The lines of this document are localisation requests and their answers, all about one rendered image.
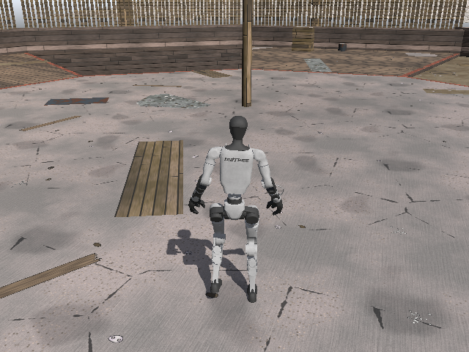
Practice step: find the robot left forearm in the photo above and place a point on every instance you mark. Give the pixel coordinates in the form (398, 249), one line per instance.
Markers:
(198, 192)

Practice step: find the robot left foot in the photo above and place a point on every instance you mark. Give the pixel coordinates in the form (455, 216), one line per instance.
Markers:
(215, 287)

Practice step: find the right robot shin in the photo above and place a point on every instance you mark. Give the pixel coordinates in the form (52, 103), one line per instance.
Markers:
(252, 268)

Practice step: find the robot left upper arm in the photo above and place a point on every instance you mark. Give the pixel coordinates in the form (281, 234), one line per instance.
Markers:
(209, 164)

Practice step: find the robot right forearm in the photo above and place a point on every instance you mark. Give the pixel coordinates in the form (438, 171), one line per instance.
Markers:
(273, 192)

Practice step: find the robot left hand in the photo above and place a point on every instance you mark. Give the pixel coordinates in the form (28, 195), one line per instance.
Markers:
(197, 204)

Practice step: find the robot right upper arm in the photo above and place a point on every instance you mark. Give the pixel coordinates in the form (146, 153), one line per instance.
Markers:
(264, 169)

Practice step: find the robot right hand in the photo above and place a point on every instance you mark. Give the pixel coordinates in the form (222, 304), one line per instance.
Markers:
(279, 206)

